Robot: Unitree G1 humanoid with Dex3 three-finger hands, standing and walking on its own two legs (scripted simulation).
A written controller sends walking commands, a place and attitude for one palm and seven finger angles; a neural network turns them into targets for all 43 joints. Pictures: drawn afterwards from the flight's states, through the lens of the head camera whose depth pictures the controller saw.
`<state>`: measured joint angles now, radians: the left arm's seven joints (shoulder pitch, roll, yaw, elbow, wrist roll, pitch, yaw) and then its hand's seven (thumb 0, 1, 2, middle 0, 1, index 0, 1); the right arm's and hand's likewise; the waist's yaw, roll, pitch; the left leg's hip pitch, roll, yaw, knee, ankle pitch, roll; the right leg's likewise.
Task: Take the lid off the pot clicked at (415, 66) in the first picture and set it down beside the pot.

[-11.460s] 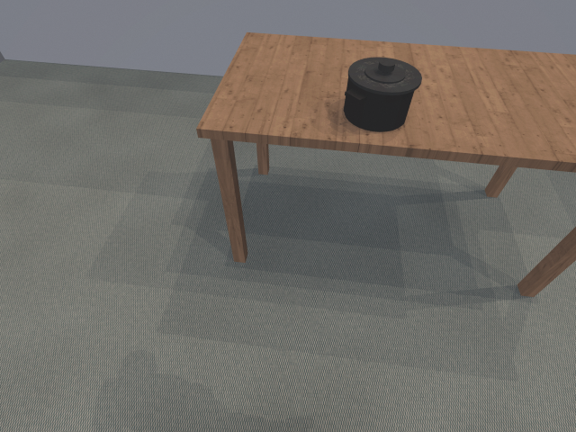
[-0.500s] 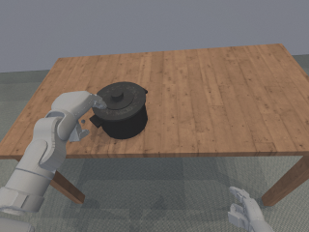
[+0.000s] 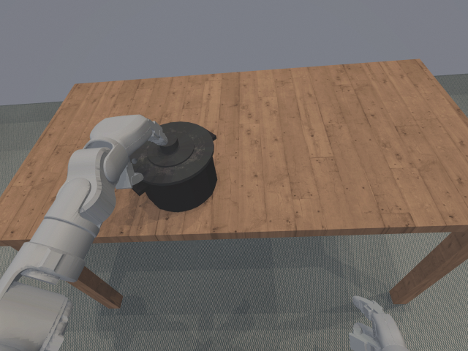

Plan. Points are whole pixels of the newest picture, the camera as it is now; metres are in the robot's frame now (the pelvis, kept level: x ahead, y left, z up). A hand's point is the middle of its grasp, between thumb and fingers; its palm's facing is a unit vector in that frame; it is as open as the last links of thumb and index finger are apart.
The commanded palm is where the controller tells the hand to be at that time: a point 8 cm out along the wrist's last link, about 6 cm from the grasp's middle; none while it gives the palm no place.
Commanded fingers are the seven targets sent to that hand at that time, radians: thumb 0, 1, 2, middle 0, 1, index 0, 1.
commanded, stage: move the open hand above the knob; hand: left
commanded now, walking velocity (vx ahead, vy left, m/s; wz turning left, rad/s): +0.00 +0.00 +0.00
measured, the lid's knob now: (168, 142) +0.51 +0.18 +0.06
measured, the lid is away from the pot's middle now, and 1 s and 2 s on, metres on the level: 0.00 0.00 0.00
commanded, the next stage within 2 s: lower the open fingers around the knob in 1.32 s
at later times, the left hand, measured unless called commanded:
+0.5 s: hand (155, 134) +0.46 +0.17 +0.13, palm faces -0.30 -0.05 -0.95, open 10.1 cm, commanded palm +0.47 +0.18 +0.19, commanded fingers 0.00 -0.28 1.40 -0.83 -0.08 -0.83 -0.08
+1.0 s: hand (154, 124) +0.49 +0.18 +0.13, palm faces -0.30 -0.06 -0.95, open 10.1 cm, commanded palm +0.48 +0.19 +0.19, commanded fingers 0.00 -0.28 1.40 -0.83 -0.08 -0.83 -0.08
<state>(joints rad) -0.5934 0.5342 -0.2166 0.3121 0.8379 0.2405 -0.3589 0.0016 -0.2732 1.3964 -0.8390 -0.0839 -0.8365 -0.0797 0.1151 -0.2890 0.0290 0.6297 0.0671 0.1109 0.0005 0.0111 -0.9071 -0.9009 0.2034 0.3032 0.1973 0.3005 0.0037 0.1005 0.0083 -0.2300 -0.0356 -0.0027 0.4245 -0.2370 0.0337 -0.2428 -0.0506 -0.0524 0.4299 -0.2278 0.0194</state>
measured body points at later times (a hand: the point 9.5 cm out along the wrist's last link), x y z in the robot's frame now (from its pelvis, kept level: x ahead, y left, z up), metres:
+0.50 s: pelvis +0.00 +0.00 +0.00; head +0.04 -0.03 +0.44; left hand +0.47 +0.17 +0.18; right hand +0.12 -0.26 -0.14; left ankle -0.01 +0.10 -0.74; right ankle -0.01 -0.13 -0.74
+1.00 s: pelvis +0.02 +0.01 +0.00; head +0.07 -0.01 +0.44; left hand +0.50 +0.18 +0.18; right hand +0.08 -0.25 -0.14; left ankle -0.01 +0.10 -0.74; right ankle -0.01 -0.13 -0.74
